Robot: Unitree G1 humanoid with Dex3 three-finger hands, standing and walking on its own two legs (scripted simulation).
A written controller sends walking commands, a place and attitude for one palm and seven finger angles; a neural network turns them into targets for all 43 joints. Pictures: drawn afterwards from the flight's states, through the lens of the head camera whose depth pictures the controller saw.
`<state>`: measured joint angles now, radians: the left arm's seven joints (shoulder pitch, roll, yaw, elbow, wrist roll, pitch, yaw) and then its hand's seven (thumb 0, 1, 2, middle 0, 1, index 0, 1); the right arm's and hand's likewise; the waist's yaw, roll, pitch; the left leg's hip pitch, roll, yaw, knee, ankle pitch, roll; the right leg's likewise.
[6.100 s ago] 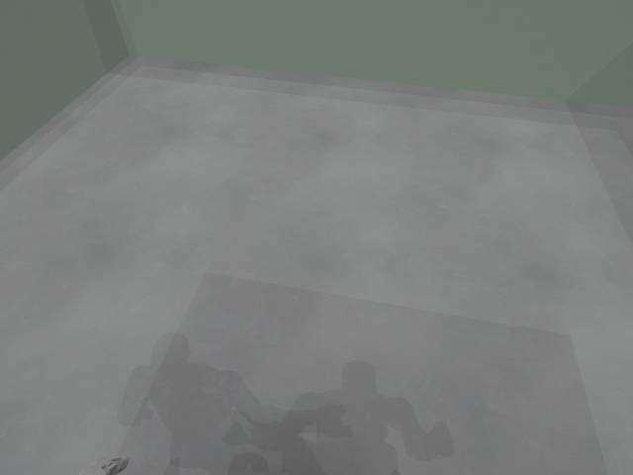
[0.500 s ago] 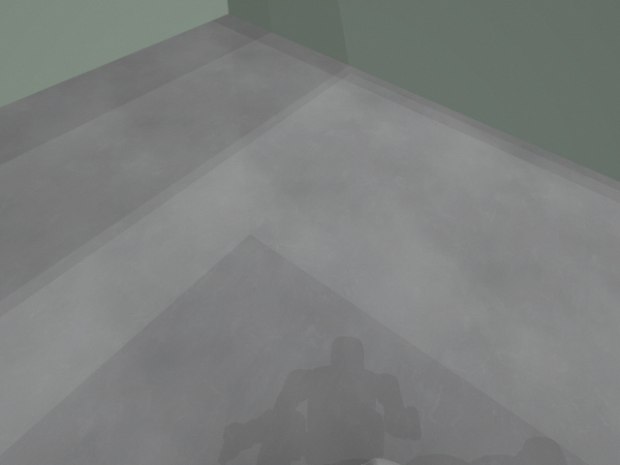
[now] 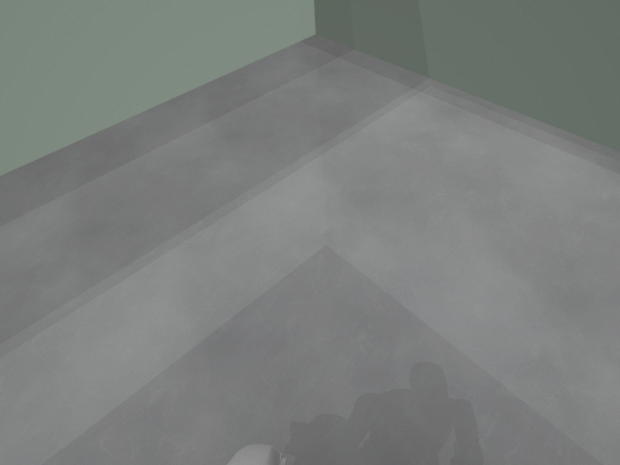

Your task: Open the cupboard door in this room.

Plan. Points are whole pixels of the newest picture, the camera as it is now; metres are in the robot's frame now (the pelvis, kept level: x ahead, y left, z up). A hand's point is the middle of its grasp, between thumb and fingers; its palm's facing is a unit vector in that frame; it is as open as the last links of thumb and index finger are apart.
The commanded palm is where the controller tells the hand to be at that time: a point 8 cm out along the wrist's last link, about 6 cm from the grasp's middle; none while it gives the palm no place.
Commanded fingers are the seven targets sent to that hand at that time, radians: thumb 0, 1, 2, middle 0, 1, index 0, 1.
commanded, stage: turn or walk to find it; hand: left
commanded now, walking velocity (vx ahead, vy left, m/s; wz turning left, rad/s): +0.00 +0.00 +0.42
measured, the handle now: out of the picture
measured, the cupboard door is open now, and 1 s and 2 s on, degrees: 0 0 0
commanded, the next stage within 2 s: none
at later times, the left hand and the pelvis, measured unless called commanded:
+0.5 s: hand out of the picture -0.02 +0.25 -0.17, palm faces +0.26 -0.93 -0.25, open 7.3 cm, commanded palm none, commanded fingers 0.00 0.90 0.90 -0.20 -0.30 -0.20 -0.30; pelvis -0.03 +0.03 +0.00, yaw +12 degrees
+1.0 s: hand out of the picture -0.09 +0.20 -0.17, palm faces +0.45 -0.86 -0.24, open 7.3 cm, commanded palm none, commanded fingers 0.00 0.90 0.90 -0.20 -0.30 -0.20 -0.30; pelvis -0.04 +0.00 +0.00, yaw +26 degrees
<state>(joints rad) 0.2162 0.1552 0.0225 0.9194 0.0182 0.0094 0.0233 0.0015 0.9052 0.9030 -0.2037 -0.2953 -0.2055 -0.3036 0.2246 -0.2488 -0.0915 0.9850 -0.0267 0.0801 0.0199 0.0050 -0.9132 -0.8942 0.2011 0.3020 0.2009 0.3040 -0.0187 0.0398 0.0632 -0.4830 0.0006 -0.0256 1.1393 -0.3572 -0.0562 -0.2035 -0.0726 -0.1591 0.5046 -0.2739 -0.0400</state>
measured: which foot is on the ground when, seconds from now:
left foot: up 0.00-0.24, down 0.26-0.64, up 0.66-1.00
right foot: down 0.00-0.26, up 0.28-0.62, down 0.64-1.00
